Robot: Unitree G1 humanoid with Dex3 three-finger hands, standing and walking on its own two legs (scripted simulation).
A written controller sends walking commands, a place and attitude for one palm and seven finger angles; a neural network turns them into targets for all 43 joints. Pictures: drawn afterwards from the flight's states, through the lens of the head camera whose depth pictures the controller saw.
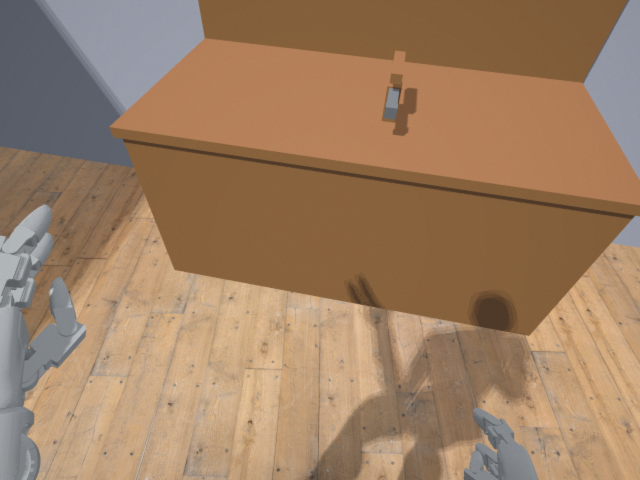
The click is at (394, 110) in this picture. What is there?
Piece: tap's lever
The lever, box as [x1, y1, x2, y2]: [384, 102, 397, 119]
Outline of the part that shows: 386,102 384,117 395,119 397,104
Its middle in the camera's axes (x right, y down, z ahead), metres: +0.16 -0.30 +0.91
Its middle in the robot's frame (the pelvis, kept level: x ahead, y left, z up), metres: +0.89 -0.11 +0.02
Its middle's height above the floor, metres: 0.79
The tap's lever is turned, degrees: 0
